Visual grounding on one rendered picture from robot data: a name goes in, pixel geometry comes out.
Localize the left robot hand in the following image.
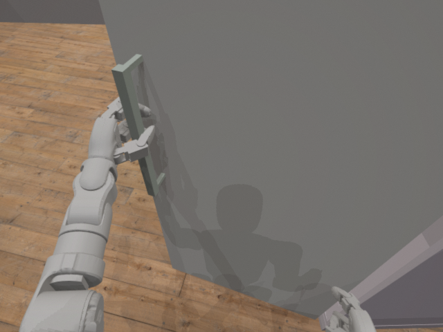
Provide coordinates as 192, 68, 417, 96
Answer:
88, 97, 155, 168

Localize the handle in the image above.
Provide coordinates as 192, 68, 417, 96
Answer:
111, 54, 165, 196

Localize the left robot upper arm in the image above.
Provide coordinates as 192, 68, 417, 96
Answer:
23, 290, 105, 332

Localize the fridge door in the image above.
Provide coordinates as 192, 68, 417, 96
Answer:
99, 0, 443, 320

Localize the left robot forearm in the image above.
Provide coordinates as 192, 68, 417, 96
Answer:
19, 158, 118, 332

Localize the right robot hand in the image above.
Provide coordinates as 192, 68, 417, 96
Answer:
325, 286, 377, 332

